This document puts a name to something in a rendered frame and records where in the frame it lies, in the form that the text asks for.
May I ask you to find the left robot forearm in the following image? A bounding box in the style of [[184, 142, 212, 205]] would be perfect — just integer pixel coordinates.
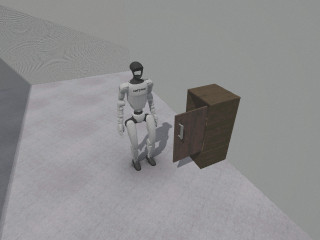
[[147, 98, 156, 114]]

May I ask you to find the left robot hand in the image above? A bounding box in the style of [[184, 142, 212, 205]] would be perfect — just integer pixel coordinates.
[[152, 113, 158, 127]]

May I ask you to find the cupboard door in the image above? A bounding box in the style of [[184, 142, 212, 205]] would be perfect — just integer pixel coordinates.
[[172, 106, 208, 163]]

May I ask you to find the robot left shin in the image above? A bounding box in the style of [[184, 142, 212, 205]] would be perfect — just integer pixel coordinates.
[[147, 143, 156, 158]]

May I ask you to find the left robot upper arm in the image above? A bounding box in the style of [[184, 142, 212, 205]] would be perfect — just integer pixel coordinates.
[[145, 78, 154, 100]]

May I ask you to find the right robot forearm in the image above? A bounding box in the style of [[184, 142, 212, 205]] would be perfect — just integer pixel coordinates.
[[117, 101, 124, 124]]

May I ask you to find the right robot upper arm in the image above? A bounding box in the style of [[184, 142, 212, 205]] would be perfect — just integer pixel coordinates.
[[118, 83, 129, 107]]

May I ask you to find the handle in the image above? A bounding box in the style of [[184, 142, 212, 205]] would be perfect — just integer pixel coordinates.
[[178, 123, 184, 139]]

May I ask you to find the left robot thigh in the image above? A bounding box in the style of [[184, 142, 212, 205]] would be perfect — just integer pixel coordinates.
[[145, 113, 156, 146]]

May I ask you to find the right robot hand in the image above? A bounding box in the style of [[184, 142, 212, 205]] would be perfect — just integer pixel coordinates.
[[117, 123, 126, 138]]

